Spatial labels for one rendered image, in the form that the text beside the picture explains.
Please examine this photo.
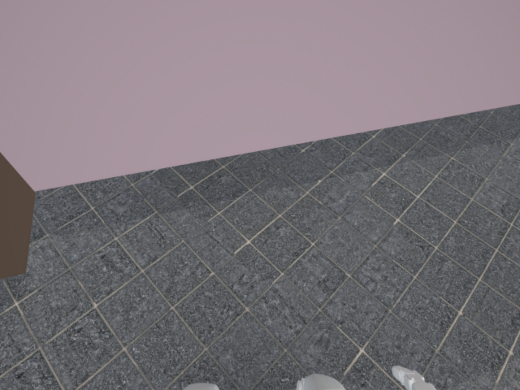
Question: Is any right robot hand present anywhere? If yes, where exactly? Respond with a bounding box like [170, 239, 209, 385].
[392, 366, 436, 390]

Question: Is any cupboard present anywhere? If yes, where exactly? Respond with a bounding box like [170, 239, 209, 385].
[0, 153, 36, 279]

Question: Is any robot right thigh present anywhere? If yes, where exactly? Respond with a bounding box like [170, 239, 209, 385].
[296, 374, 345, 390]

